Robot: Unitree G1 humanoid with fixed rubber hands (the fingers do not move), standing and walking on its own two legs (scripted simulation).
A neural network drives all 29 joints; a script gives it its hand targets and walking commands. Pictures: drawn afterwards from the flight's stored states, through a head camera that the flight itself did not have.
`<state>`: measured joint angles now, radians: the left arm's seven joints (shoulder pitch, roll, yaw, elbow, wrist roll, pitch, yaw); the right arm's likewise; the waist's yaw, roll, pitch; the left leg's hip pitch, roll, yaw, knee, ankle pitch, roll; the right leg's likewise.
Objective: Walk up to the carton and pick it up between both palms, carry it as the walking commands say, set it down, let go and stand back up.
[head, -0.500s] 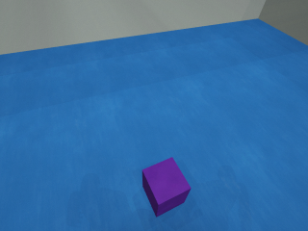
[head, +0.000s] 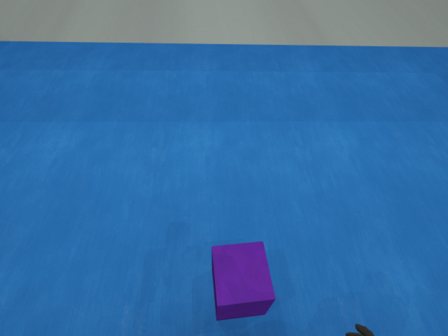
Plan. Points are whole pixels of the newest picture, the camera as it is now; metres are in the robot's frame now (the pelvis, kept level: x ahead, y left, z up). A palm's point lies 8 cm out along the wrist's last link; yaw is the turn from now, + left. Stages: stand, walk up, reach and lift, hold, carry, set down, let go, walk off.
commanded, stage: walk up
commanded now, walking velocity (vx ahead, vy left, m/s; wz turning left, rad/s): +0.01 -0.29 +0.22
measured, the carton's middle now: (239, 281) +0.42 -0.05 -0.64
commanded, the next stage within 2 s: none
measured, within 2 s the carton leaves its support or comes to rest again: neither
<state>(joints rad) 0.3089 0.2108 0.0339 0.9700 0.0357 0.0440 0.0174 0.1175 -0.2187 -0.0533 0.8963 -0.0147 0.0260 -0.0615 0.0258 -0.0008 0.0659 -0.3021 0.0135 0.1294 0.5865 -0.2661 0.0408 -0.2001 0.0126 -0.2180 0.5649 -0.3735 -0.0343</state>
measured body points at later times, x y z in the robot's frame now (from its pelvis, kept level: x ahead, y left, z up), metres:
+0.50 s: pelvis +0.01 -0.12 +0.02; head +0.04 -0.16 +0.47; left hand +0.03 +0.17 -0.09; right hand +0.10 -0.39 -0.14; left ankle -0.02 +0.04 -0.64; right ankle +0.05 -0.25 -0.73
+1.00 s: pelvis +0.00 -0.05 +0.02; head +0.01 -0.03 +0.47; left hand -0.01 +0.20 -0.14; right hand +0.12 -0.28 -0.11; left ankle -0.01 +0.07 -0.73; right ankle +0.01 -0.19 -0.70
